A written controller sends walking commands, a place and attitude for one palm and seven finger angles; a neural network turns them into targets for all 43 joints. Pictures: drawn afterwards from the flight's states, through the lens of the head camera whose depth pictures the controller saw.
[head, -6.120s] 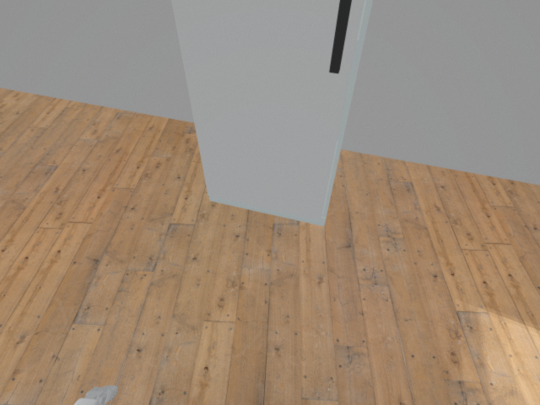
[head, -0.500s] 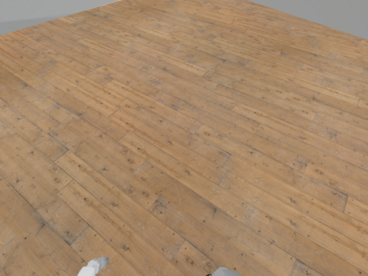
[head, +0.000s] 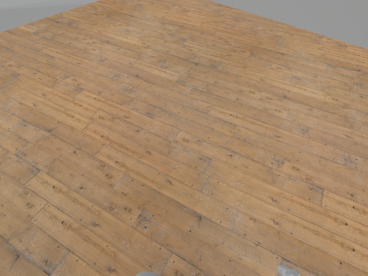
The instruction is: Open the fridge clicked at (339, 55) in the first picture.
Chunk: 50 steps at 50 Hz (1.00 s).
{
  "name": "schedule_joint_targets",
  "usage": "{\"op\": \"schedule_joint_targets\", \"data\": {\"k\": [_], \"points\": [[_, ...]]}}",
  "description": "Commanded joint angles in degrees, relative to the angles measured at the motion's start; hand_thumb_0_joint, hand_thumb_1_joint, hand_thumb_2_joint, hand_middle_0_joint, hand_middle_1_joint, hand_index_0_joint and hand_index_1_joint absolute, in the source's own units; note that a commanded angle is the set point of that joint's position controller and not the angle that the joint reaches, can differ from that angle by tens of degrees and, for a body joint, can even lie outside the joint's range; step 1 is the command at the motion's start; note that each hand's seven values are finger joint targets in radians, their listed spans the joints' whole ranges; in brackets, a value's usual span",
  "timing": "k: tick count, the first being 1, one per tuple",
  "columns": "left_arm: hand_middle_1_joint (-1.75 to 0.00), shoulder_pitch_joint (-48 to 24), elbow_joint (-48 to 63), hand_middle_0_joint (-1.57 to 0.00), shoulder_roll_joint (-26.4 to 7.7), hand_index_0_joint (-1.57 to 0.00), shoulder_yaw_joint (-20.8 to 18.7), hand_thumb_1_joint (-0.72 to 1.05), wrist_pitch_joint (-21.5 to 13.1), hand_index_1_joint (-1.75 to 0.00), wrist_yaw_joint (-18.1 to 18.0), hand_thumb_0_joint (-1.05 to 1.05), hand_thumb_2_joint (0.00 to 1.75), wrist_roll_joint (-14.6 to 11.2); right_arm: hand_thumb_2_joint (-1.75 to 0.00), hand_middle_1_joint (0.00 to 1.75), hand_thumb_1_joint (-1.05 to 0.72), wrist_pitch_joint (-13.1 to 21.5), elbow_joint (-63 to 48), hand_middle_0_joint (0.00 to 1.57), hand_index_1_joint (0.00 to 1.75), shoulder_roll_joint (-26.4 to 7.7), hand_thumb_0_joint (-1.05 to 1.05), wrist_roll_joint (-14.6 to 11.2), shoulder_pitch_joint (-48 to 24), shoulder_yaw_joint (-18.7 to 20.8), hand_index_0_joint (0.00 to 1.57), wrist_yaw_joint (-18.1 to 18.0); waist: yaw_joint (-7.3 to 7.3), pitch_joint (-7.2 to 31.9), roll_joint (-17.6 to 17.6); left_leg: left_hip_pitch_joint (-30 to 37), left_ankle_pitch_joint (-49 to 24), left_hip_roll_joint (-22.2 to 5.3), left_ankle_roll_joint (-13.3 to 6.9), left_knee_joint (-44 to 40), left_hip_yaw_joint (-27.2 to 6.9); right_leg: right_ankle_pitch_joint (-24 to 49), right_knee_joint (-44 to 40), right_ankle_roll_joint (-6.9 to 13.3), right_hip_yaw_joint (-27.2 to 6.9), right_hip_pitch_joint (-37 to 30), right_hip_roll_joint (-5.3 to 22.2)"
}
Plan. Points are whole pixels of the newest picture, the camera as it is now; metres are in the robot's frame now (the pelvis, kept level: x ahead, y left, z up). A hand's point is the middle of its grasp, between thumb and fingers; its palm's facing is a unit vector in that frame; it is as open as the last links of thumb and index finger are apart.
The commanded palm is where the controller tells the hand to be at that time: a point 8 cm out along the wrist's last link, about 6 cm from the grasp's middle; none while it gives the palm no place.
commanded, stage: turn to face it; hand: right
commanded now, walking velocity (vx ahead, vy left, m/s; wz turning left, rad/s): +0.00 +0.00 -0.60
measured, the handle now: out of the picture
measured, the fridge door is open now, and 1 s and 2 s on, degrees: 0 0 0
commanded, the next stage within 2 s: none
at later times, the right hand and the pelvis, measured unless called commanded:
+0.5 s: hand out of the picture -0.04 -0.18 -0.17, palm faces +0.37 +0.89 -0.26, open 7.4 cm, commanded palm none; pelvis -0.01 +0.02 -0.01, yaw -21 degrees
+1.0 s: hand out of the picture +0.00 -0.23 -0.14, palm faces +0.58 +0.77 -0.27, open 7.4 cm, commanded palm none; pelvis +0.00 +0.02 +0.00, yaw -36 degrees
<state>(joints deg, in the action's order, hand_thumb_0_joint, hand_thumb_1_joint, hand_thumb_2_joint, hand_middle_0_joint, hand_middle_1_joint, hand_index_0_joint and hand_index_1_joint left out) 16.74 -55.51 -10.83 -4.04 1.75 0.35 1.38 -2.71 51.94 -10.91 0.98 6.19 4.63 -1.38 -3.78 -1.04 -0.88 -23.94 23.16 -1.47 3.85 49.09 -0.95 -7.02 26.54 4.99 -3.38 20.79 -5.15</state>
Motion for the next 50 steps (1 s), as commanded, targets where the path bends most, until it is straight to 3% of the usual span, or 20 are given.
{"op": "schedule_joint_targets", "data": {"k": [1,4,5,6,7,9,11,19,23,25,26,27,28,29,32,35,40,44,48,50], "points": [[-0.3,0.32,4.64,-0.2,-11.78,-0.2,-3.24,0.9,-0.78,-0.3,-0.86,0.0,0.9,0.23,-0.9,0.3,-0.9,1.58,-4.47,0.2,0.3,-4.22,0.0,-0.67,3.36,0.54,0.2,-0.44,2.23,6.36,-6.68,3.82,1.45,1.85,-0.8,-9.47,-0.35,5.4,-7.79,5.33,-23.57,-7.59,15.35],[-0.3,-2.87,5.95,-0.2,-10.69,-0.2,-3.46,0.9,-0.3,-0.3,-0.35,0.0,0.9,-0.44,-0.9,0.3,-0.9,2.04,-3.46,0.2,0.3,-6.61,0.0,-0.8,9.1,1.09,0.2,-0.84,5.14,6.94,-4.91,19.39,-8.74,0.53,-2.37,-28.84,0.19,0.23,-4.01,-0.58,-19.36,1.47,10.4],[-0.3,-2.01,6.51,-0.2,-7.27,-0.2,-3.15,0.9,-0.11,-0.3,0.0,0.0,0.9,-0.98,-0.9,0.3,-0.9,2.47,-3.57,0.2,0.3,-10.73,0.0,-0.15,10.22,1.9,0.2,-1.27,5.33,6.98,5.39,27.78,-4.93,-10.92,-6.07,-35.69,-9.92,-11.55,6.07,-4.65,-12.01,12.22,5.13],[-0.3,-1.82,8.09,-0.2,-5.38,-0.2,-2.91,0.9,-0.26,-0.3,-0.27,0.0,0.9,-0.68,-0.9,0.3,-0.9,2.51,-4.92,0.2,0.3,-14.83,0.0,0.61,7.76,2.25,0.2,-1.44,5.17,4.03,18.61,25.7,-6.74,-26.11,-12.38,-37.7,-23.5,-24.01,21.61,-8.24,0.37,21.59,-1.45],[-0.3,-3.54,7.85,-0.2,-9.11,-0.2,-3.38,0.9,-0.22,-0.3,-0.12,0.0,0.9,0.18,-0.9,0.3,-0.9,2.48,-6.12,0.2,0.3,-13.31,0.0,0.12,4.54,1.53,0.2,-1.58,4.3,2.41,10.74,16.4,-13.81,-26.77,-13.93,-35.98,-18.03,-23.74,32.3,-7.21,-1.19,17.27,2.52],[-0.3,-1.33,6.14,-0.2,-7.4,-0.2,-3.29,0.9,0.94,-0.3,0.51,0.0,0.9,0.02,-0.9,0.3,-0.9,3.22,-6.99,0.2,0.3,-9.21,0.0,-0.11,-1.18,0.74,0.2,-1.49,0.54,0.34,9.09,13.42,-24.73,-19.52,-11.49,-32.95,-9.1,-18.18,40.18,-8.04,-0.17,15.54,4.61],[-0.3,-1.65,5.43,-0.2,-6.92,-0.2,-2.72,0.9,1.38,-0.3,1.04,0.0,0.9,-0.07,-0.9,0.3,-0.9,3.76,-6.22,0.2,0.3,-7.78,0.0,-0.07,0.38,-0.19,0.2,-1.06,0.7,-1.73,8.84,14.42,-33.94,-16.15,-10.14,-29.9,-0.87,-14.27,43.19,-9.11,2.22,15.73,5.82],[-0.3,-12.44,8.9,-0.2,-6.2,-0.2,-1.27,0.9,1.67,-0.3,1.63,0.0,0.9,-0.35,-0.9,0.3,-0.9,2.98,-3.03,0.2,0.3,-11.68,0.0,0.73,10.4,0.54,0.2,-0.65,6.19,-1.86,13.77,19.02,-39.24,-17.39,-9.81,-26.44,4.33,-16.78,26.63,-9.72,7.95,10.37,6.81],[-0.3,-12.76,9.48,-0.2,-6.61,-0.2,-0.64,0.9,0.89,-0.3,1.6,0.0,0.9,-0.64,-0.9,0.3,-0.9,2.54,-3.06,0.2,0.3,-13.97,0.0,0.83,10.9,1.28,0.2,-0.47,6.6,1.47,15.96,21.55,-44.35,-18.19,-9.07,-21.8,6.69,-16.64,15.56,-8.21,10.77,3.75,5.59],[-0.3,-8.54,8.97,-0.2,-8.49,-0.2,-1.11,0.9,0.32,-0.3,1.33,0.0,0.9,-0.49,-0.9,0.3,-0.9,2.49,-3.25,0.2,0.3,-14.61,0.0,0.38,9.78,1.6,0.2,-0.27,3.99,4.61,13.47,20.33,-43.98,-17.67,-6.53,-14.44,9.98,-9.37,4.83,-7.39,11.71,-4.5,4.53],[-0.3,-3.97,7.78,-0.2,-11.18,-0.2,-1.85,0.9,-0.27,-0.3,1.29,0.0,0.9,-0.24,-0.9,0.3,-0.9,2.45,-3.6,0.2,0.3,-14.18,0.0,-0.1,9.47,1.56,0.2,-0.08,1.35,8.41,7.9,15.05,-39.44,-16.87,-4.03,-4.58,11.39,0.96,-2.37,-6.08,8.94,-14.97,6.6],[-0.3,0.44,7.33,-0.2,-18.27,-0.2,-3.7,0.9,-0.99,-0.3,0.85,0.0,0.9,0.02,-0.9,0.3,-0.9,2.45,-5.8,0.2,0.3,-10.93,0.0,-0.66,8.72,0.99,0.2,0.47,-1.37,12.16,-9.27,-2.59,-8.77,-9.17,0.55,9.16,12.73,23.11,-2.82,0.48,-9.62,-28.94,21.33],[-0.3,4.31,5.95,-0.2,-22.05,-0.2,-4.46,0.9,-0.95,-0.3,0.4,0.0,0.9,-1.02,-0.9,0.3,-0.9,2.15,-8.07,0.2,0.3,-8.21,0.0,-0.48,6.03,-0.14,0.2,0.39,-2.55,14.0,-16.53,-11.76,15.93,-5.31,2.02,17.88,6.79,49.08,-1.22,7.49,-19.32,-31.56,30.27],[-0.3,4.23,5.4,-0.2,-20.55,-0.2,-4.01,0.9,-0.5,-0.3,0.12,0.0,0.9,-1.22,-0.9,0.3,-0.9,1.41,-8.32,0.2,0.3,-9.66,0.0,-0.16,4.08,-0.01,0.2,0.0,-2.19,12.26,-9.23,-11.68,13.88,-7.37,1.3,19.96,3.52,46.34,-0.05,8.4,-12.92,-29.3,30.35],[-0.3,-5.1,7.8,-0.2,-15.42,-0.2,-2.44,0.9,-0.95,-0.3,-0.85,0.0,0.9,-0.35,-0.9,0.3,-0.9,1.03,-5.84,0.2,0.3,-9.45,0.0,-0.17,3.16,0.71,0.2,0.24,1.08,4.39,-9.64,-10.14,4.33,-6.94,1.8,21.38,0.98,32.36,-2.72,4.36,-8.63,-16.76,21.28],[-0.3,-8.65,9.17,-0.2,-14.39,-0.2,-2.0,0.9,-1.27,-0.3,-0.57,0.0,0.9,-0.44,-0.9,0.3,-0.9,0.75,-4.54,0.2,0.3,-8.98,0.0,-0.04,6.24,0.87,0.2,0.86,3.43,3.43,-7.85,-6.8,-1.32,-5.64,2.27,18.55,1.75,20.56,-5.4,2.71,-5.97,-11.79,17.48],[-0.3,-6.61,8.83,-0.2,-14.2,-0.2,-2.22,0.9,-0.98,-0.3,-0.29,0.0,0.9,-0.32,-0.9,0.3,-0.9,0.5,-5.95,0.2,0.3,-8.94,0.0,0.01,3.49,0.84,0.2,0.61,2.69,1.17,-7.68,-6.76,-2.95,-4.39,2.69,12.73,0.9,8.32,-8.39,3.88,-11.72,-9.17,17.01],[-0.3,-4.77,8.53,-0.2,-14.68,-0.2,-2.8,0.9,-0.62,-0.3,-0.3,0.0,0.9,0.03,-0.9,0.3,-0.9,0.93,-8.19,0.2,0.3,-8.36,0.0,-0.25,-0.1,0.53,0.2,0.44,1.48,1.24,-8.18,-4.79,0.72,-2.6,2.22,3.88,0.76,8.9,-6.77,5.25,-16.75,-9.85,17.3],[-0.3,-6.12,8.94,-0.2,-14.69,-0.2,-3.26,0.9,-0.37,-0.3,-0.37,0.0,0.9,0.12,-0.9,0.3,-0.9,1.97,-8.15,0.2,0.3,-7.42,0.0,-0.93,3.54,0.22,0.2,0.13,3.12,4.75,-9.34,5.95,-1.0,0.61,1.13,-10.98,1.92,18.75,-1.1,4.15,-18.7,-8.01,15.32],[-0.3,-6.43,9.31,-0.2,-12.83,-0.2,-3.09,0.9,-0.4,-0.3,-0.22,0.0,0.9,-0.55,-0.9,0.3,-0.9,3.04,-7.09,0.2,0.3,-9.33,0.0,-0.87,7.96,0.65,0.2,-0.13,5.51,6.55,-3.81,18.73,-12.53,-1.49,0.69,-26.9,0.94,11.32,4.55,0.17,-17.18,-0.91,11.46]]}}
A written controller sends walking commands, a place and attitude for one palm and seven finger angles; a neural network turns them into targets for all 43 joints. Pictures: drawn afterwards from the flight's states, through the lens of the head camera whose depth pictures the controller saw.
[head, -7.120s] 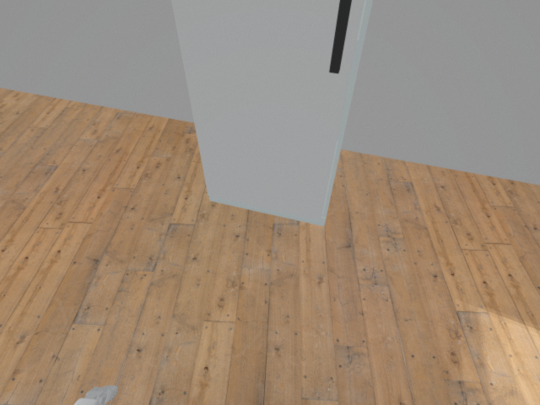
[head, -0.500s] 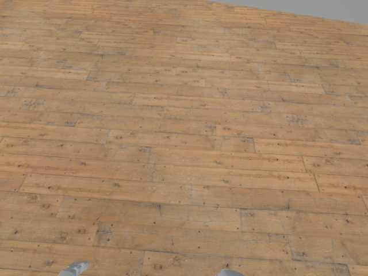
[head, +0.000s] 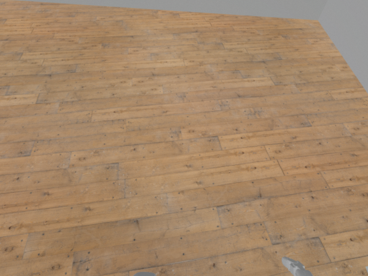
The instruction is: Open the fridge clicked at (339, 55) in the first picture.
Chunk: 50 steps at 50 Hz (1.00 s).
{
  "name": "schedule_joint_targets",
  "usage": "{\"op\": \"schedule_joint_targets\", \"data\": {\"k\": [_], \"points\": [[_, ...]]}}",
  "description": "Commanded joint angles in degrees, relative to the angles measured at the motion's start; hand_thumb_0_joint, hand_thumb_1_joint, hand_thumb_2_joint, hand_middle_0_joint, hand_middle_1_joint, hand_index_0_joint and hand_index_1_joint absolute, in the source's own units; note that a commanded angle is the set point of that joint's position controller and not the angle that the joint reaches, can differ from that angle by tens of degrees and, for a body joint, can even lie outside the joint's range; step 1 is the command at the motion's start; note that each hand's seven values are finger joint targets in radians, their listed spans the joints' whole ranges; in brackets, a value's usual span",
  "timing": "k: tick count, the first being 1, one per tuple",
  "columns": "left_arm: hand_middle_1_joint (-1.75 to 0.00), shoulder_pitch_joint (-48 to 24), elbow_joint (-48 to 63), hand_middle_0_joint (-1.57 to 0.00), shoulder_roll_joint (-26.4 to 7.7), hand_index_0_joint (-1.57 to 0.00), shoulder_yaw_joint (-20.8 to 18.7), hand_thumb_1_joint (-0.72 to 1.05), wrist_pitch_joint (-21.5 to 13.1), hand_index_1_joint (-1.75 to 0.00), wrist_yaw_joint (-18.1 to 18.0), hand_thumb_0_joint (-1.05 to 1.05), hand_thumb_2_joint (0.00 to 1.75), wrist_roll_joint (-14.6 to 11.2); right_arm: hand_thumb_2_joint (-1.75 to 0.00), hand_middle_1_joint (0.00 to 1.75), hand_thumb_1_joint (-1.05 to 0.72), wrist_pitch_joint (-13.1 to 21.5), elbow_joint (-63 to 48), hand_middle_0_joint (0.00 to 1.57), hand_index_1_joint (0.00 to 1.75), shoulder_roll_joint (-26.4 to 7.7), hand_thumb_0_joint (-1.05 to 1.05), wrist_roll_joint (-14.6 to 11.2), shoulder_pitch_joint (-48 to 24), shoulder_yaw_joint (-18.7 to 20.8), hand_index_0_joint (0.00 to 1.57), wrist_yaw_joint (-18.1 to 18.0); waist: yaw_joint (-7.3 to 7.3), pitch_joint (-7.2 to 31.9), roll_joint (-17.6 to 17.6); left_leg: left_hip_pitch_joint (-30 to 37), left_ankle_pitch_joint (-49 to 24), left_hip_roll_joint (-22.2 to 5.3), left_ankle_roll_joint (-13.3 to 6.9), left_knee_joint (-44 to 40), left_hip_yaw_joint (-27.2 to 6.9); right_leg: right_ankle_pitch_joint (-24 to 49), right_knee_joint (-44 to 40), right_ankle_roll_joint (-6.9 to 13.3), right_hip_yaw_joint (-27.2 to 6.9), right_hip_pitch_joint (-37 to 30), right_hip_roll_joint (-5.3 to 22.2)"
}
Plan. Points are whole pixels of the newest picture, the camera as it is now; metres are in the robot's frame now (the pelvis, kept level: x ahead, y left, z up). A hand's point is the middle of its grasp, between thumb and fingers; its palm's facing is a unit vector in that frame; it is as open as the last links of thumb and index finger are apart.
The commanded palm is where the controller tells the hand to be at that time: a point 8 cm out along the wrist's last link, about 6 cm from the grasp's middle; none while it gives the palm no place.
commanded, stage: turn to face it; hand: right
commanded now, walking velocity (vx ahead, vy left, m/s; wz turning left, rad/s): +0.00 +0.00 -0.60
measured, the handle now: out of the picture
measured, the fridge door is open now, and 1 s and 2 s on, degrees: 0 0 0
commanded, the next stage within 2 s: none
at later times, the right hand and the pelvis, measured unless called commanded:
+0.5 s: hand out of the picture -0.06 -0.22 -0.18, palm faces +0.39 +0.89 -0.23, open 7.4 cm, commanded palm none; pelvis -0.02 -0.01 -0.01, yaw -21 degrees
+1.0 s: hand out of the picture -0.06 -0.28 -0.15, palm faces +0.57 +0.78 -0.24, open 7.4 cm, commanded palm none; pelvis -0.05 -0.03 +0.01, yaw -35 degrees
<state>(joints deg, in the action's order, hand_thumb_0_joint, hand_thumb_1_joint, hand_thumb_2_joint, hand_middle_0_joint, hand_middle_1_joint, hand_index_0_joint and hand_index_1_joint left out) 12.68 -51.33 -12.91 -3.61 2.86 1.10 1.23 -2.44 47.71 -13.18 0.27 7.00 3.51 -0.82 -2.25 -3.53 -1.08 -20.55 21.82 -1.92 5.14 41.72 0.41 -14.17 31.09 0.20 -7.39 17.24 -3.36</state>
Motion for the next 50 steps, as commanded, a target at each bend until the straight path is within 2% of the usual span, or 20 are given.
{"op": "schedule_joint_targets", "data": {"k": [1,2,3,4,5,6,8,13,20,22,23,24,25,26,27,28,31,34,39,50], "points": [[-0.3,-0.06,5.46,-0.2,-6.41,-0.2,-2.85,0.9,-1.67,-0.3,-0.61,0.0,0.9,-1.06,-0.9,0.3,-0.9,3.61,-2.83,0.2,0.3,-12.33,0.0,0.8,8.75,2.75,0.2,-1.21,4.42,11.42,11.14,26.38,-14.61,-15.22,-4.39,-25.79,-12.75,-0.65,11.41,-0.09,-4.62,13.58,2.96],[-0.3,-0.33,6.71,-0.2,-5.6,-0.2,-2.67,0.9,-1.59,-0.3,-0.74,0.0,0.9,-0.62,-0.9,0.3,-0.9,3.41,-3.22,0.2,0.3,-15.81,0.0,1.01,8.94,3.11,0.2,-1.36,4.57,10.99,20.13,22.99,-24.83,-27.7,-11.23,-25.15,-23.71,-21.4,24.8,-3.24,3.24,19.05,-1.92],[-0.3,-0.83,6.25,-0.2,-8.03,-0.2,-3.35,0.9,-1.07,-0.3,-0.73,0.0,0.9,-0.16,-0.9,0.3,-0.9,2.98,-3.76,0.2,0.3,-13.97,0.0,0.71,7.66,2.58,0.2,-1.45,3.98,8.99,12.85,16.12,-22.78,-26.86,-13.75,-24.25,-18.55,-19.72,33.88,-2.54,1.01,17.01,1.35],[-0.3,-0.39,5.06,-0.2,-7.9,-0.2,-3.59,0.9,-0.28,-0.3,-0.36,0.0,0.9,-0.06,-0.9,0.3,-0.9,3.24,-3.97,0.2,0.3,-10.76,0.0,0.63,3.87,2.29,0.2,-1.71,2.28,7.15,13.83,12.51,-19.37,-23.69,-12.41,-25.44,-14.45,-16.16,37.04,-2.61,0.46,16.58,2.85],[-0.3,-0.12,3.61,-0.2,-7.34,-0.2,-3.57,0.9,0.25,-0.3,-0.01,0.0,0.9,0.1,-0.9,0.3,-0.9,3.01,-4.53,0.2,0.3,-9.81,0.0,0.6,1.28,1.73,0.2,-1.45,1.2,3.47,12.17,9.81,-16.27,-20.2,-11.17,-25.45,-10.96,-12.48,40.26,-3.22,2.26,16.65,3.52],[-0.3,0.77,2.55,-0.2,-7.29,-0.2,-3.4,0.9,0.47,-0.3,0.39,0.0,0.9,0.24,-0.9,0.3,-0.9,3.05,-4.8,0.2,0.3,-8.03,0.0,0.52,-0.28,0.91,0.2,-1.19,0.29,1.59,11.58,9.2,-18.06,-17.15,-10.09,-24.57,-5.7,-8.59,41.81,-3.76,3.6,16.95,4.22],[-0.3,0.9,1.84,-0.2,-6.42,-0.2,-3.03,0.9,0.69,-0.3,0.76,0.0,0.9,0.14,-0.9,0.3,-0.9,3.32,-4.16,0.2,0.3,-7.04,0.0,0.62,1.67,0.57,0.2,-1.1,0.81,1.04,12.26,10.14,-22.15,-15.49,-9.42,-23.88,-0.65,-5.74,41.77,-4.51,5.32,17.17,4.43],[-0.3,-3.53,2.43,-0.2,-5.59,-0.2,-2.41,0.9,1.09,-0.3,0.82,0.0,0.9,-0.09,-0.9,0.3,-0.9,3.15,-1.71,0.2,0.3,-8.54,0.0,1.03,7.15,1.15,0.2,-1.43,3.18,1.45,11.7,14.74,-25.89,-18.05,-11.29,-23.11,2.2,-7.73,33.52,-5.43,7.87,16.36,5.85],[-0.3,-7.45,3.94,-0.2,-4.32,-0.2,-1.15,0.9,-0.06,-0.3,0.9,0.0,0.9,-0.69,-0.9,0.3,-0.9,2.3,0.26,0.2,0.3,-11.63,0.0,1.67,9.34,2.31,0.2,-1.08,5.11,4.26,14.36,16.04,-32.33,-20.49,-11.79,-17.92,6.04,-11.66,14.2,-3.8,13.07,7.27,5.36],[-0.3,-5.25,3.9,-0.2,-4.87,-0.2,-1.13,0.9,-0.56,-0.3,0.72,0.0,0.9,-0.67,-0.9,0.3,-0.9,2.04,0.52,0.2,0.3,-12.09,0.0,1.5,8.75,2.61,0.2,-0.88,3.9,5.9,13.79,15.54,-32.26,-20.43,-10.34,-14.42,7.91,-8.27,7.17,-3.01,14.28,2.96,4.72],[-0.3,-3.05,3.51,-0.2,-5.88,-0.2,-1.41,0.9,-0.89,-0.3,0.65,0.0,0.9,-0.52,-0.9,0.3,-0.9,1.85,0.61,0.2,0.3,-12.1,0.0,1.16,8.18,2.74,0.2,-0.72,2.37,7.01,12.0,13.68,-29.69,-19.6,-8.42,-10.52,9.97,-2.65,0.84,-2.61,14.27,-1.67,4.6],[-0.3,0.48,2.75,-0.2,-8.6,-0.2,-2.11,0.9,-1.45,-0.3,0.74,0.0,0.9,-0.44,-0.9,0.3,-0.9,1.59,0.5,0.2,0.3,-10.97,0.0,0.68,8.05,2.58,0.2,-0.62,0.3,9.28,4.58,7.1,-24.15,-18.05,-5.75,-1.18,11.06,5.72,-7.28,-1.56,10.5,-11.42,6.59],[-0.3,4.37,2.61,-0.2,-15.72,-0.2,-3.95,0.9,-2.14,-0.3,0.27,0.0,0.9,-0.05,-0.9,0.3,-0.9,1.39,-1.74,0.2,0.3,-7.11,0.0,0.11,7.81,2.06,0.2,-0.16,-2.11,11.1,-15.04,-10.17,5.15,-9.15,-0.41,13.08,12.57,26.25,-10.15,4.97,-10.68,-21.79,22.06],[-0.3,7.97,1.18,-0.2,-19.07,-0.2,-4.46,0.9,-1.78,-0.3,-0.36,0.0,0.9,-0.66,-0.9,0.3,-0.9,0.79,-3.87,0.2,0.3,-5.86,0.0,0.57,4.01,0.95,0.2,-0.37,-3.5,11.69,-17.5,-15.19,18.65,-5.96,0.57,21.17,6.19,42.05,-9.68,10.55,-15.59,-20.89,28.39],[-0.3,7.26,0.6,-0.2,-17.28,-0.2,-3.98,0.9,-1.67,-0.3,-0.75,0.0,0.9,-0.52,-0.9,0.3,-0.9,0.3,-3.33,0.2,0.3,-7.13,0.0,0.85,2.96,1.17,0.2,-0.54,-2.98,11.07,-11.89,-14.7,15.12,-7.21,-0.41,24.9,2.55,36.66,-9.17,11.32,-11.72,-18.71,27.48],[-0.3,4.35,1.43,-0.2,-15.39,-0.2,-3.55,0.9,-1.87,-0.3,-1.36,0.0,0.9,-0.29,-0.9,0.3,-0.9,0.12,-2.52,0.2,0.3,-6.52,0.0,0.9,1.83,1.52,0.2,-0.67,-2.47,8.42,-14.2,-15.61,11.25,-7.26,-0.27,26.48,1.41,31.99,-10.09,10.13,-10.55,-15.08,23.68],[-0.3,-3.01,3.81,-0.2,-11.94,-0.2,-2.02,0.9,-2.16,-0.3,-1.72,0.0,0.9,-0.25,-0.9,0.3,-0.9,0.19,0.11,0.2,0.3,-7.32,0.0,0.86,4.07,2.14,0.2,0.17,1.29,3.61,-7.49,-13.65,0.19,-6.28,0.32,28.28,0.05,22.52,-12.34,6.63,-5.76,-8.85,17.29],[-0.3,-2.45,4.0,-0.2,-11.49,-0.2,-1.98,0.9,-2.52,-0.3,-1.73,0.0,0.9,-0.58,-0.9,0.3,-0.9,0.11,1.11,0.2,0.3,-7.56,0.0,0.96,5.63,2.28,0.2,0.21,1.93,4.71,-4.77,-12.72,-3.74,-5.41,0.99,26.86,-0.36,19.77,-13.71,5.83,-5.27,-9.57,15.22],[-0.3,0.62,3.39,-0.2,-11.21,-0.2,-2.38,0.9,-2.38,-0.3,-1.62,0.0,0.9,-0.58,-0.9,0.3,-0.9,0.06,0.06,0.2,0.3,-8.01,0.0,1.04,3.44,2.43,0.2,-0.28,1.07,4.87,-5.34,-14.3,-5.36,-4.69,1.75,24.32,-2.11,13.2,-15.15,5.69,-10.32,-11.28,14.72],[-0.3,5.08,1.88,-0.2,-10.88,-0.2,-3.18,0.9,-1.8,-0.3,-1.75,0.0,0.9,0.2,-0.9,0.3,-0.9,0.59,-3.36,0.2,0.3,-6.15,0.0,0.4,-3.4,1.7,0.2,-0.73,-1.01,6.05,-5.82,-10.48,1.79,-1.17,0.37,11.87,-3.46,10.43,-13.64,10.28,-22.09,-10.21,14.64]]}}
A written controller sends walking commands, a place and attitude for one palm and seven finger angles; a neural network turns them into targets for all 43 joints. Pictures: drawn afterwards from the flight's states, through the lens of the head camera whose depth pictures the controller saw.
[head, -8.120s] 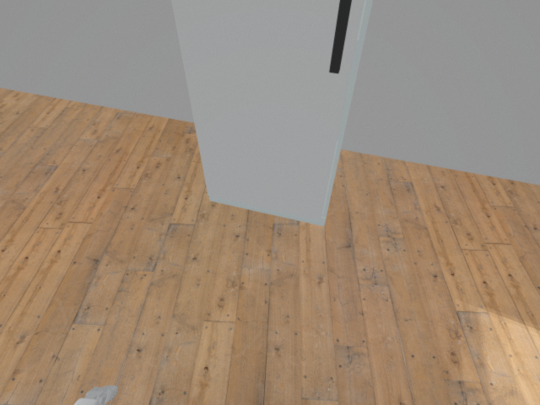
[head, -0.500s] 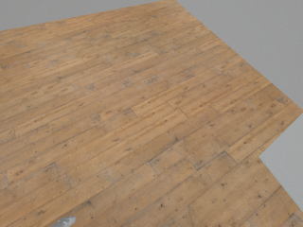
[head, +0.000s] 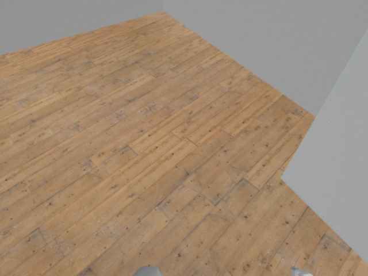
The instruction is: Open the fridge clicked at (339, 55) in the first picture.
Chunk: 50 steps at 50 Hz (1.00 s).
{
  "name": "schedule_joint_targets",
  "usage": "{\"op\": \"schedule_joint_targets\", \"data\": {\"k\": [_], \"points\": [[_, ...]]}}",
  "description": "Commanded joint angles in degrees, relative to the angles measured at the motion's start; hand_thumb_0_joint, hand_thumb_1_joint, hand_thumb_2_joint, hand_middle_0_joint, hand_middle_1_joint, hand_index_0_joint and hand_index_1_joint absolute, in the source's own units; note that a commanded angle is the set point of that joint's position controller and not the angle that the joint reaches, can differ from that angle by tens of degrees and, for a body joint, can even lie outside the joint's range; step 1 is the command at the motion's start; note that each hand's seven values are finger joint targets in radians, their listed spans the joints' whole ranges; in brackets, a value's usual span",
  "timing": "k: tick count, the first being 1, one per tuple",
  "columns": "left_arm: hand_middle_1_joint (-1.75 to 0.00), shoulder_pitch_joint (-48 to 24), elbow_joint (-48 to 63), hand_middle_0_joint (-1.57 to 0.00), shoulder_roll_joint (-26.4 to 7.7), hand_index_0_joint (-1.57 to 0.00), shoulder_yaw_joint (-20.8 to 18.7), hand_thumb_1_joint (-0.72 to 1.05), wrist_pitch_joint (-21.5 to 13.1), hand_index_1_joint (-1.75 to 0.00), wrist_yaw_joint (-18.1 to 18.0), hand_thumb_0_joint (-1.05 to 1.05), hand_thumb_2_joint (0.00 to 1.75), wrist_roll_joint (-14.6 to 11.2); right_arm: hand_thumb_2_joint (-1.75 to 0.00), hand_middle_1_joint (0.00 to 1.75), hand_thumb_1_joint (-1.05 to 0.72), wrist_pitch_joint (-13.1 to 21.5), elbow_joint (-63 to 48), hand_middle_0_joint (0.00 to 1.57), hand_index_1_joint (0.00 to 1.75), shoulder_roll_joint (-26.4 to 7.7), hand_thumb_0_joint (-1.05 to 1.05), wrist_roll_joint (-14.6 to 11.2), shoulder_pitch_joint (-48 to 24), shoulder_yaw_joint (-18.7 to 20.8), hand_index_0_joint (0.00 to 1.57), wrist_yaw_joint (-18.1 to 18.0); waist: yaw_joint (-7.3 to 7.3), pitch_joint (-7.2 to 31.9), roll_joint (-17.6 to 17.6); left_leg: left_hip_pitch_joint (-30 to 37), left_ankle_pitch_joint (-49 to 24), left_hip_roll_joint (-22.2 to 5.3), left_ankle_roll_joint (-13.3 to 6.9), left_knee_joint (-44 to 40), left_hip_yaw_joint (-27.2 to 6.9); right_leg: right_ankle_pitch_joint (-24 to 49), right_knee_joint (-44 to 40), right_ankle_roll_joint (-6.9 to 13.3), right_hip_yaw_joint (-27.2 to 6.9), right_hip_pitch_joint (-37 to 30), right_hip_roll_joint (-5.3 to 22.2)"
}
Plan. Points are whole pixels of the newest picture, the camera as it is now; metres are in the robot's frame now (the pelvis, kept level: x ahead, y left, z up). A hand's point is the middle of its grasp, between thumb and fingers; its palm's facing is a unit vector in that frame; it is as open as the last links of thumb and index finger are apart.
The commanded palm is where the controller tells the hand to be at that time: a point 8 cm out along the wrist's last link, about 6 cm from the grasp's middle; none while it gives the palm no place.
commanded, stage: turn to face it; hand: right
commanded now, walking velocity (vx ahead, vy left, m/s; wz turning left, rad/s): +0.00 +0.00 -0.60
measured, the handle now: out of the picture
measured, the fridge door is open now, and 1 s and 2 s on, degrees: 0 0 0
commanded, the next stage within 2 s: take the last steps up to it in 1.34 s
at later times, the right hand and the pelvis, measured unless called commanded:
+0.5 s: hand out of the picture +0.00 -0.16 -0.15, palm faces +0.33 +0.91 -0.27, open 7.4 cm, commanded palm none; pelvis -0.02 +0.05 +0.00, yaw -20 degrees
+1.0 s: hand out of the picture -0.08 -0.25 -0.16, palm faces +0.59 +0.77 -0.25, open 7.4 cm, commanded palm none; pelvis -0.05 -0.01 +0.00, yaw -36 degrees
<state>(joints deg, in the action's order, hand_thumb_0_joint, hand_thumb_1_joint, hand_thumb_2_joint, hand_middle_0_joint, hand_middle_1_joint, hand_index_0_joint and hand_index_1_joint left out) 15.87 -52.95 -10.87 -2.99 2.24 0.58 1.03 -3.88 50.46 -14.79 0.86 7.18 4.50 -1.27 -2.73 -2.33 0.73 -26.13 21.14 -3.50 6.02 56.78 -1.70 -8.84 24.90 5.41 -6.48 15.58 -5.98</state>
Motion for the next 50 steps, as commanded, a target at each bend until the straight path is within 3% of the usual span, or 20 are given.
{"op": "schedule_joint_targets", "data": {"k": [1,6,9,10,11,12,13,14,17,25,28,30,31,32,33,34,36,38,41,50], "points": [[-0.3,2.12,3.39,-0.2,-12.93,-0.2,-3.85,0.9,-1.07,-0.3,-1.22,0.0,0.9,0.43,-0.9,0.3,-0.9,2.09,-6.29,0.2,0.3,-4.29,0.0,-0.29,-3.62,0.57,0.2,-0.33,-0.56,5.19,-7.91,-3.78,3.04,0.95,-0.76,-4.75,-1.31,5.64,-7.13,5.19,-23.73,-8.3,17.06],[-0.3,0.29,3.72,-0.2,-13.24,-0.2,-4.34,0.9,-0.29,-0.3,-1.0,0.0,0.9,0.54,-0.9,0.3,-0.9,2.41,-6.04,0.2,0.3,-3.5,0.0,-0.9,0.19,0.29,0.2,-0.71,1.0,6.84,-9.31,7.5,2.77,4.18,-2.34,-16.69,-0.6,7.48,-5.65,3.94,-25.68,-3.03,14.4],[-0.3,-1.84,4.04,-0.2,-12.11,-0.2,-4.4,0.9,0.01,-0.3,-0.48,0.0,0.9,-0.15,-0.9,0.3,-0.9,3.0,-4.69,0.2,0.3,-5.33,0.0,-1.03,5.38,0.81,0.2,-1.05,3.66,7.16,-7.95,22.53,-6.76,3.54,-3.55,-34.34,0.11,0.81,-2.63,-0.8,-21.91,6.52,10.09],[-0.3,-0.9,4.24,-0.2,-9.14,-0.2,-4.16,0.9,0.23,-0.3,-0.16,0.0,0.9,-0.54,-0.9,0.3,-0.9,3.46,-4.56,0.2,0.3,-8.74,0.0,-0.57,6.99,1.59,0.2,-1.33,4.29,7.55,1.03,30.74,-2.64,-5.76,-6.37,-40.96,-7.89,-11.27,5.46,-4.26,-15.43,15.86,6.02],[-0.3,0.31,5.53,-0.2,-6.36,-0.2,-3.8,0.9,-0.01,-0.3,-0.45,0.0,0.9,-0.6,-0.9,0.3,-0.9,3.64,-5.57,0.2,0.3,-12.85,0.0,0.46,6.07,2.28,0.2,-1.66,4.36,6.75,15.79,31.57,3.08,-22.07,-12.93,-45.63,-25.43,-21.2,22.01,-8.29,-2.3,25.26,-1.57],[-0.3,-1.12,5.33,-0.2,-10.12,-0.2,-4.45,0.9,0.04,-0.3,-0.45,0.0,0.9,0.47,-0.9,0.3,-0.9,3.16,-6.57,0.2,0.3,-11.82,0.0,0.04,2.89,1.37,0.2,-1.78,3.29,3.79,10.0,18.51,0.94,-24.79,-15.28,-45.76,-22.03,-22.34,32.46,-7.66,-1.9,20.89,1.21],[-0.3,0.88,5.05,-0.2,-8.76,-0.2,-4.52,0.9,0.73,-0.3,0.16,0.0,0.9,0.66,-0.9,0.3,-0.9,2.91,-7.99,0.2,0.3,-10.04,0.0,0.09,-2.46,0.59,0.2,-1.57,-0.02,1.11,5.21,11.96,0.75,-20.82,-14.6,-45.83,-14.6,-17.79,39.28,-7.73,-1.34,18.47,1.72],[-0.3,2.03,3.85,-0.2,-8.47,-0.2,-4.61,0.9,1.46,-0.3,0.24,0.0,0.9,0.63,-0.9,0.3,-0.9,3.43,-7.97,0.2,0.3,-8.1,0.0,-0.29,-4.55,0.99,0.2,-1.59,-1.02,1.84,8.79,11.77,-2.16,-17.47,-12.86,-45.52,-12.81,-16.41,42.32,-8.3,-0.16,18.11,2.78],[-0.3,1.06,2.81,-0.2,-8.51,-0.2,-4.09,0.9,1.46,-0.3,1.05,0.0,0.9,0.41,-0.9,0.3,-0.9,4.45,-6.34,0.2,0.3,-5.21,0.0,-0.17,-1.53,-0.36,0.2,-0.92,-0.4,-2.02,8.62,13.53,-16.76,-12.6,-11.46,-40.64,-1.85,-10.54,46.11,-9.62,3.11,19.18,5.43],[-0.3,-9.79,5.62,-0.2,-7.05,-0.2,-2.44,0.9,1.26,-0.3,1.35,0.0,0.9,-0.15,-0.9,0.3,-0.9,3.97,-2.77,0.2,0.3,-9.31,0.0,0.91,8.52,0.78,0.2,-0.67,4.77,-1.82,11.83,19.73,-31.23,-15.77,-12.59,-35.13,3.81,-16.18,27.28,-10.29,9.17,14.08,7.19],[-0.3,-10.44,5.99,-0.2,-6.87,-0.2,-1.86,0.9,0.64,-0.3,1.3,0.0,0.9,-0.44,-0.9,0.3,-0.9,3.62,-2.5,0.2,0.3,-10.83,0.0,0.96,9.58,1.28,0.2,-0.48,5.36,0.8,13.73,21.72,-38.05,-16.18,-12.14,-31.48,5.63,-16.43,19.83,-9.13,11.68,9.42,6.04],[-0.3,-7.97,5.78,-0.2,-7.68,-0.2,-1.97,0.9,0.07,-0.3,1.06,0.0,0.9,-0.48,-0.9,0.3,-0.9,3.35,-2.33,0.2,0.3,-11.28,0.0,0.86,8.74,1.58,0.2,-0.43,3.92,2.79,13.16,21.33,-38.2,-16.25,-10.24,-26.87,7.77,-12.41,11.11,-8.38,12.77,3.79,5.51],[-0.3,-5.51,5.26,-0.2,-9.1,-0.2,-2.27,0.9,-0.27,-0.3,1.0,0.0,0.9,-0.31,-0.9,0.3,-0.9,3.21,-2.54,0.2,0.3,-11.22,0.0,0.4,8.2,1.58,0.2,-0.24,2.28,4.66,10.33,19.36,-36.16,-15.32,-8.12,-21.9,10.06,-6.11,4.16,-7.78,12.44,-1.91,5.18],[-0.3,-1.04,4.23,-0.2,-12.64,-0.2,-3.19,0.9,-1.0,-0.3,0.98,0.0,0.9,-0.09,-0.9,0.3,-0.9,3.11,-3.12,0.2,0.3,-10.09,0.0,-0.15,8.16,1.35,0.2,-0.09,-0.33,9.1,2.55,11.87,-29.09,-13.59,-5.33,-10.67,11.86,5.39,-1.68,-5.93,7.25,-13.89,9.54],[-0.3,2.99,3.88,-0.2,-19.88,-0.2,-5.01,0.9,-1.67,-0.3,0.54,0.0,0.9,0.03,-0.9,0.3,-0.9,3.14,-5.68,0.2,0.3,-5.64,0.0,-0.64,7.47,0.35,0.2,0.48,-2.56,12.17,-17.07,-7.01,9.98,-4.61,-0.5,2.98,12.36,32.21,-1.86,1.72,-15.03,-25.32,26.71],[-0.3,6.73,2.41,-0.2,-21.94,-0.2,-5.28,0.9,-1.09,-0.3,0.24,0.0,0.9,-0.9,-0.9,0.3,-0.9,2.47,-7.05,0.2,0.3,-5.33,0.0,-0.12,3.86,-0.45,0.2,-0.04,-3.59,13.77,-15.21,-8.7,18.55,-3.98,-0.66,8.42,6.1,45.1,0.17,6.15,-15.81,-24.44,30.55],[-0.3,2.13,2.91,-0.2,-17.93,-0.2,-4.45,0.9,-1.24,-0.3,-0.97,0.0,0.9,-0.22,-0.9,0.3,-0.9,2.03,-5.93,0.2,0.3,-5.83,0.0,-0.17,0.74,0.08,0.2,-0.44,-2.94,8.73,-14.45,-9.61,13.36,-5.11,-0.9,12.14,2.88,35.64,-0.86,6.83,-12.2,-17.36,26.22],[-0.3,-3.73,4.7,-0.2,-14.65,-0.2,-3.0,0.9,-1.46,-0.3,-1.29,0.0,0.9,0.14,-0.9,0.3,-0.9,2.26,-4.61,0.2,0.3,-6.14,0.0,-0.13,0.92,0.41,0.2,0.19,-0.12,3.62,-11.42,-7.51,6.48,-4.56,-0.74,11.75,1.82,31.79,-2.1,4.3,-8.54,-10.66,21.09],[-0.3,-4.88,5.35,-0.2,-13.99,-0.2,-2.62,0.9,-1.92,-0.3,-1.25,0.0,0.9,-0.02,-0.9,0.3,-0.9,2.2,-3.35,0.2,0.3,-5.77,0.0,-0.06,3.7,0.38,0.2,0.51,1.49,5.15,-7.18,-6.13,2.13,-3.3,-0.1,9.96,2.08,28.64,-3.13,3.31,-6.95,-11.14,18.95],[-0.3,-0.65,4.4,-0.2,-13.49,-0.2,-3.14,0.9,-1.61,-0.3,-1.05,0.0,0.9,0.19,-0.9,0.3,-0.9,2.18,-5.79,0.2,0.3,-5.22,0.0,-0.07,-2.0,0.03,0.2,-0.07,0.19,4.61,-7.85,-6.5,1.29,-1.45,0.62,2.25,0.52,21.62,-4.52,4.99,-14.92,-11.67,18.11]]}}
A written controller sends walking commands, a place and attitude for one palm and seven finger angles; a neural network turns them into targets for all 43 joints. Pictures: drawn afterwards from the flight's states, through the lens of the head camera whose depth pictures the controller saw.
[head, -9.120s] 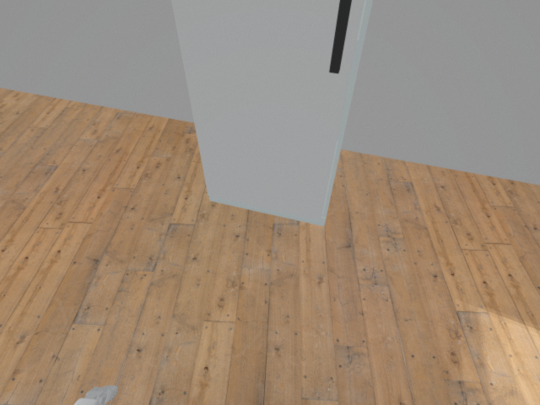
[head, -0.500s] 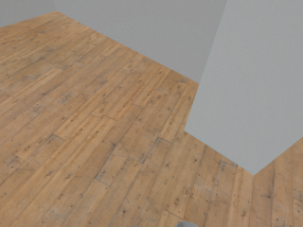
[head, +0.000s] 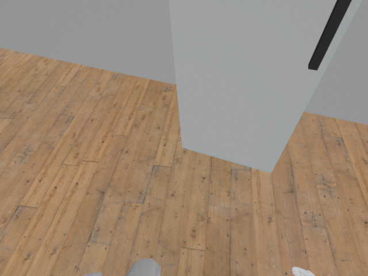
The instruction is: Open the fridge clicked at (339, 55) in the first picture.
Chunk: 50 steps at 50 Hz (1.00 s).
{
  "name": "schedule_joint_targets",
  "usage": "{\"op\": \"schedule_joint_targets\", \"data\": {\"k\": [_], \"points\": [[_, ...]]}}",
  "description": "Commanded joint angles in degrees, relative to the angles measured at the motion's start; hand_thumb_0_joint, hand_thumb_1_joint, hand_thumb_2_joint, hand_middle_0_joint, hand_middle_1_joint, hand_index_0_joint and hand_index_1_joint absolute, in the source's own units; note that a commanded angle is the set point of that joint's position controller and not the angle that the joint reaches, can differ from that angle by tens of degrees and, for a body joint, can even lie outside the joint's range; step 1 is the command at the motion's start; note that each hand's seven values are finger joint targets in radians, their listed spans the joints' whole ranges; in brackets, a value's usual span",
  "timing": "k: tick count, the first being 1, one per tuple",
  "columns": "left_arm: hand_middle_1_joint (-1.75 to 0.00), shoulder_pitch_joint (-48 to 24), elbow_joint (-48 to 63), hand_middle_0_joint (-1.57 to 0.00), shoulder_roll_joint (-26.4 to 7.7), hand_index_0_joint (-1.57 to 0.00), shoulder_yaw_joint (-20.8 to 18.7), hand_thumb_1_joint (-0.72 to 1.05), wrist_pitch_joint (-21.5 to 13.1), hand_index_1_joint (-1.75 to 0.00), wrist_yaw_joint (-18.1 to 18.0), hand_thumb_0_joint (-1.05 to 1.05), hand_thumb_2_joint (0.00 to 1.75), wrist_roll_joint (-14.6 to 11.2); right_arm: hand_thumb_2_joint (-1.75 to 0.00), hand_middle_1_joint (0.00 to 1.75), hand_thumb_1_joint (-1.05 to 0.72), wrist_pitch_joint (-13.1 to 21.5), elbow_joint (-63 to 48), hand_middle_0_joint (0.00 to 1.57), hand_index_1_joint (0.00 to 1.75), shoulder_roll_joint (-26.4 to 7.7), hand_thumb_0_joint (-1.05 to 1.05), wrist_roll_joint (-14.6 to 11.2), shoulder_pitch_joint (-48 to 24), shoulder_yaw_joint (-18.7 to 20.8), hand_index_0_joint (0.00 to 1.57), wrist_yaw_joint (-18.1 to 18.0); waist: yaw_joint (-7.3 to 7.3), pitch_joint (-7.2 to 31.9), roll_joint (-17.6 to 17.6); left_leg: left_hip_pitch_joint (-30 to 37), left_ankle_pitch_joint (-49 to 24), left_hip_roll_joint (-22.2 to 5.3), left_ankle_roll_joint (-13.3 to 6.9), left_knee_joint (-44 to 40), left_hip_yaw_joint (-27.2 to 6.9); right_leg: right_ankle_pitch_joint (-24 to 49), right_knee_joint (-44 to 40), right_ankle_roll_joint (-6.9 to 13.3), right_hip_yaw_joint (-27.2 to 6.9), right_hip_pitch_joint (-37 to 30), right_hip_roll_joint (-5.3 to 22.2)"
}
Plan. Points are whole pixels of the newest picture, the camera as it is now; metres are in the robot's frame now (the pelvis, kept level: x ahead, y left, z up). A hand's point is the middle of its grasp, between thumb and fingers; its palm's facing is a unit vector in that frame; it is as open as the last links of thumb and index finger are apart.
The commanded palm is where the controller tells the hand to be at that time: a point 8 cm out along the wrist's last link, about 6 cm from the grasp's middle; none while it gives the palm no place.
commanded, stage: turn to face it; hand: right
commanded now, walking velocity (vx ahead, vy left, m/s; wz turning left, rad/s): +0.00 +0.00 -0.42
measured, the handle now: (337, 10) +0.74 -0.37 +0.20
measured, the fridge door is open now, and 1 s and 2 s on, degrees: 0 0 0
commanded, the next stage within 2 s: take the last steps up to it in 0.34 s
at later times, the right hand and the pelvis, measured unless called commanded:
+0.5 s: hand out of the picture +0.01 -0.15 -0.15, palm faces +0.24 +0.94 -0.26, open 7.4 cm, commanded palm none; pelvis -0.02 +0.05 -0.01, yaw -13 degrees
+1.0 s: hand out of the picture -0.02 -0.21 -0.18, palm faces +0.31 +0.93 -0.18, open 7.4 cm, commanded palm none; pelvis +0.03 -0.02 +0.00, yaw -15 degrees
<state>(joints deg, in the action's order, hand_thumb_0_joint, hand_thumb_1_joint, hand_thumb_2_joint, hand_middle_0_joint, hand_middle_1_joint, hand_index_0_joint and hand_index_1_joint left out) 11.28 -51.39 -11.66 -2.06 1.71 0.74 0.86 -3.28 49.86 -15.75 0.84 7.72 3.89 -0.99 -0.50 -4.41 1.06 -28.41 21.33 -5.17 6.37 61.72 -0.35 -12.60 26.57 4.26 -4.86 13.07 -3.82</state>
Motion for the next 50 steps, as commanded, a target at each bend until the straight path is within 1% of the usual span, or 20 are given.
{"op": "schedule_joint_targets", "data": {"k": [1,4,8,11,12,13,14,15,18,22,29,32,33,34,35,36,38,41,43,50], "points": [[-0.3,4.3,2.69,-0.2,-12.61,-0.2,-4.16,0.9,-1.03,-0.3,-1.25,0.0,0.9,0.42,-0.9,0.3,-0.9,1.62,-5.45,0.2,0.3,-4.06,0.0,-0.18,-3.24,0.52,0.2,-0.41,-2.26,6.77,-7.99,-3.8,1.93,0.58,0.17,-4.23,-0.86,25.82,-5.87,6.54,-17.37,-9.51,16.16],[-0.3,5.24,2.1,-0.2,-12.1,-0.2,-4.23,0.9,-0.83,-0.3,-1.38,0.0,0.9,0.62,-0.9,0.3,-0.9,1.91,-6.2,0.2,0.3,-3.19,0.0,-0.4,-4.84,0.15,0.2,-0.57,-2.6,6.66,-8.75,-0.4,4.03,2.06,-0.49,-10.11,-0.71,28.67,-4.54,6.97,-19.72,-8.03,15.78],[-0.3,4.1,2.05,-0.2,-11.82,-0.2,-4.18,0.9,-0.47,-0.3,-1.44,0.0,0.9,0.69,-0.9,0.3,-0.9,2.24,-5.28,0.2,0.3,-2.3,0.0,-0.89,-1.48,-0.02,0.2,-0.83,-0.97,7.35,-9.74,9.97,1.67,4.58,-1.96,-20.63,0.18,29.43,-3.05,5.88,-21.04,-2.22,13.99],[-0.3,3.35,1.99,-0.2,-10.12,-0.2,-3.93,0.9,-0.54,-0.3,-1.21,0.0,0.9,0.01,-0.9,0.3,-0.9,3.27,-3.82,0.2,0.3,-3.58,0.0,-0.82,3.72,0.35,0.2,-1.11,1.66,9.12,-6.27,23.38,-11.25,3.24,-2.59,-38.73,-0.19,20.17,1.62,1.66,-18.66,4.67,9.95],[-0.3,4.76,1.79,-0.2,-7.29,-0.2,-3.6,0.9,-0.75,-0.3,-0.89,0.0,0.9,-0.58,-0.9,0.3,-0.9,3.95,-3.34,0.2,0.3,-6.58,0.0,-0.29,5.12,0.83,0.2,-1.39,1.77,10.62,1.33,31.93,-14.2,-5.06,-4.74,-43.13,-7.32,7.59,7.77,-1.87,-13.79,12.31,6.28],[-0.3,4.59,3.1,-0.2,-4.49,-0.2,-3.08,0.9,-0.85,-0.3,-0.87,0.0,0.9,-0.61,-0.9,0.3,-0.9,4.19,-3.22,0.2,0.3,-10.53,0.0,0.43,5.96,1.72,0.2,-1.61,2.36,9.76,14.84,33.74,-22.09,-19.24,-11.62,-43.7,-20.89,-16.51,19.71,-5.75,-2.14,21.22,-1.63],[-0.3,3.98,3.19,-0.2,-7.32,-0.2,-4.02,0.9,-0.15,-0.3,-1.19,0.0,0.9,-0.06,-0.9,0.3,-0.9,3.74,-3.67,0.2,0.3,-10.83,0.0,0.26,6.3,1.57,0.2,-1.49,2.5,8.61,9.94,24.56,-26.26,-23.78,-16.42,-43.98,-20.49,-21.81,30.39,-5.99,-2.1,18.02,-0.27],[-0.3,4.55,2.13,-0.2,-6.91,-0.2,-4.27,0.9,0.84,-0.3,-0.98,0.0,0.9,0.24,-0.9,0.3,-0.9,3.55,-4.22,0.2,0.3,-8.44,0.0,0.15,2.96,1.2,0.2,-1.67,0.55,6.28,5.58,19.39,-20.16,-19.81,-16.59,-45.07,-15.01,-18.37,37.01,-6.04,-2.76,17.04,0.74],[-0.3,5.2,-0.74,-0.2,-6.54,-0.2,-4.19,0.9,2.01,-0.3,-0.09,0.0,0.9,0.55,-0.9,0.3,-0.9,3.6,-4.22,0.2,0.3,-4.74,0.0,0.02,-1.07,0.28,0.2,-1.14,-1.29,-0.03,7.78,11.71,-10.2,-11.77,-12.74,-46.66,-7.17,-9.94,44.25,-6.64,-0.05,16.86,3.15],[-0.3,3.91,-1.43,-0.2,-5.54,-0.2,-3.52,0.9,1.82,-0.3,-0.15,0.0,0.9,0.35,-0.9,0.3,-0.9,3.95,-1.86,0.2,0.3,-4.39,0.0,0.41,3.46,0.27,0.2,-1.18,0.14,0.87,9.29,14.95,-13.62,-11.0,-12.66,-45.7,-3.61,-8.58,38.9,-7.73,1.95,15.81,4.19],[-0.3,-2.18,-0.26,-0.2,-3.43,-0.2,-2.15,0.9,-0.47,-0.3,0.76,0.0,0.9,0.27,-0.9,0.3,-0.9,4.62,3.78,0.2,0.3,-6.87,0.0,1.34,12.29,1.21,0.2,-0.21,4.35,0.85,10.78,18.13,3.18,-13.41,-13.65,-48.55,-6.56,-15.29,14.0,-6.21,8.55,8.6,5.06],[-0.3,7.06,-3.69,-0.2,-3.13,-0.2,-1.67,0.9,-1.83,-0.3,0.22,0.0,0.9,0.25,-0.9,0.3,-0.9,4.12,4.77,0.2,0.3,-6.33,0.0,0.6,9.86,1.07,0.2,0.16,-0.24,3.03,7.41,8.82,9.5,-9.05,-9.84,-42.8,-0.49,-5.88,-1.56,-5.3,11.11,-8.47,3.42],[-0.3,11.01,-5.13,-0.2,-5.82,-0.2,-2.21,0.9,-2.5,-0.3,-0.38,0.0,0.9,0.18,-0.9,0.3,-0.9,3.87,4.62,0.2,0.3,-3.79,0.0,0.04,9.77,0.44,0.2,0.44,-2.01,4.93,-1.14,2.17,9.65,-5.99,-7.53,-34.4,2.6,-8.11,-6.16,-4.24,5.5,-16.96,7.4],[-0.3,14.76,-5.93,-0.2,-11.02,-0.2,-3.56,0.9,-2.72,-0.3,-0.82,0.0,0.9,0.56,-0.9,0.3,-0.9,3.81,3.59,0.2,0.3,0.41,0.0,-0.17,9.44,-0.5,0.2,0.85,-3.85,5.07,-18.56,-7.99,11.09,0.92,-4.61,-19.05,8.59,-19.81,-12.58,-0.2,-12.59,-20.58,20.26],[-0.3,17.44,-6.14,-0.2,-13.51,-0.2,-3.89,0.9,-2.67,-0.3,-1.26,0.0,0.9,0.74,-0.9,0.3,-0.9,4.01,1.71,0.2,0.3,0.66,0.0,0.29,5.14,-1.02,0.2,0.78,-5.68,0.76,-19.29,-12.79,11.8,1.66,-4.76,-10.3,7.26,-22.71,-17.98,4.32,-20.52,-16.82,26.67],[-0.3,15.57,-5.96,-0.2,-12.73,-0.2,-3.46,0.9,-2.67,-0.3,-1.44,0.0,0.9,0.91,-0.9,0.3,-0.9,4.1,1.39,0.2,0.3,-0.31,0.0,0.59,2.86,-0.55,0.2,0.99,-5.15,-2.48,-13.71,-12.95,8.95,-0.68,-5.59,-5.71,3.71,-24.31,-19.38,6.12,-19.8,-11.93,27.48],[-0.3,10.52,-5.51,-0.2,-8.19,-0.2,-1.96,0.9,-3.25,-0.3,-2.0,0.0,0.9,0.68,-0.9,0.3,-0.9,3.65,4.36,0.2,0.3,-0.2,0.0,0.86,3.89,-0.16,0.2,1.59,-2.64,-7.53,-11.98,-11.65,1.15,-1.74,-5.55,-0.16,1.7,-19.38,-20.23,3.78,-13.24,-5.3,23.07],[-0.3,9.13,-5.63,-0.2,-6.18,-0.2,-1.09,0.9,-4.65,-0.3,-2.25,0.0,0.9,0.12,-0.9,0.3,-0.9,3.71,7.58,0.2,0.3,1.08,0.0,0.77,9.44,-0.4,0.2,2.34,0.07,-6.34,-8.07,-9.42,-6.53,-1.43,-4.32,1.92,2.52,-5.31,-19.35,2.69,-3.83,-5.82,18.75],[-0.3,11.1,-6.69,-0.2,-5.58,-0.2,-1.04,0.9,-5.2,-0.3,-2.42,0.0,0.9,-0.27,-0.9,0.3,-0.9,3.41,8.1,0.2,0.3,1.45,0.0,0.65,10.16,-0.39,0.2,2.15,0.34,-4.88,-7.24,-10.63,-8.98,-1.14,-3.73,2.72,2.67,3.49,-18.38,2.59,-0.54,-8.8,18.09],[-0.3,17.49,-10.35,-0.2,-4.07,-0.2,-1.07,0.9,-6.03,-0.3,-3.16,0.0,0.9,0.07,-0.9,0.3,-0.9,3.53,5.02,0.2,0.3,2.52,0.0,0.27,1.23,-0.47,0.2,2.32,-1.5,-5.45,-5.47,-15.53,-10.46,-2.4,-3.77,-6.82,3.21,18.62,-16.08,5.37,0.36,-15.77,20.81]]}}
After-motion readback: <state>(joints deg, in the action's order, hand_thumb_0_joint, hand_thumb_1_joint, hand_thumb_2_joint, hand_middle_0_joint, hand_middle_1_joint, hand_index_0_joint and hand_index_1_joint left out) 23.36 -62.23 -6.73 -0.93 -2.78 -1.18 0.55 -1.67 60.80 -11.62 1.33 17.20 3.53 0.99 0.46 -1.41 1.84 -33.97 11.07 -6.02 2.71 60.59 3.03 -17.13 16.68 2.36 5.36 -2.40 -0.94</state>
